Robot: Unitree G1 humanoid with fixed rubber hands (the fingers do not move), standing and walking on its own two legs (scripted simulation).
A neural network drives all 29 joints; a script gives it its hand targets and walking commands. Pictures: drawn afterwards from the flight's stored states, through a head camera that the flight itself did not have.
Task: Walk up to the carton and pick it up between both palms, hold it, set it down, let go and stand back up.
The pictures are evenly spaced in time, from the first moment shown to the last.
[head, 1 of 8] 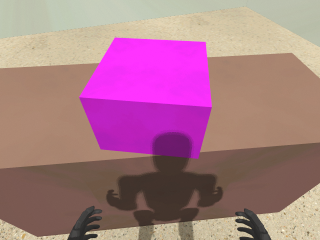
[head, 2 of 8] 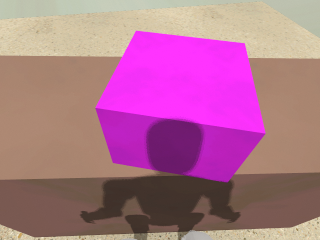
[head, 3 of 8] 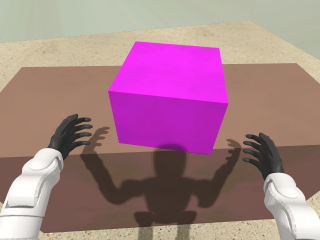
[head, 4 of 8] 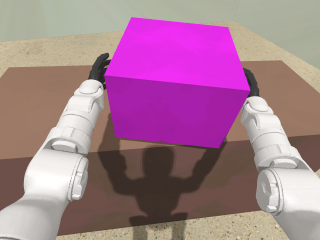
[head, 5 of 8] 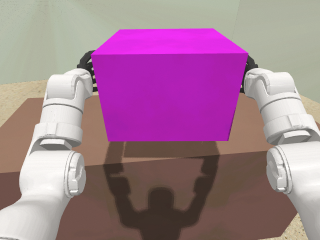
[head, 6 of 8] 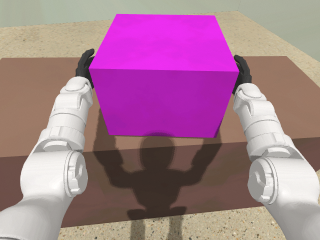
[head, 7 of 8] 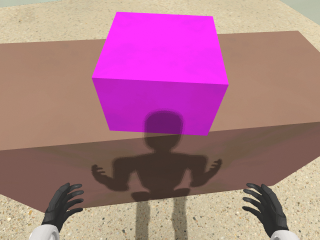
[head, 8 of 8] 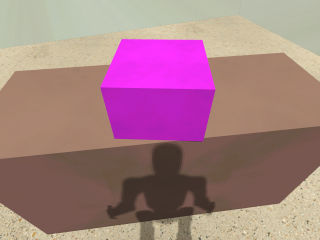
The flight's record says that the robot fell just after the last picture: no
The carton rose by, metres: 0.19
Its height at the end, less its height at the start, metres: +0.00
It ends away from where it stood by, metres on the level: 0.01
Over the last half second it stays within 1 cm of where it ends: yes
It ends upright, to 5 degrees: yes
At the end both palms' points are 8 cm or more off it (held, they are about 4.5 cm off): yes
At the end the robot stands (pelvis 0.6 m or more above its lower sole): yes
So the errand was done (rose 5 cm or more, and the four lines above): yes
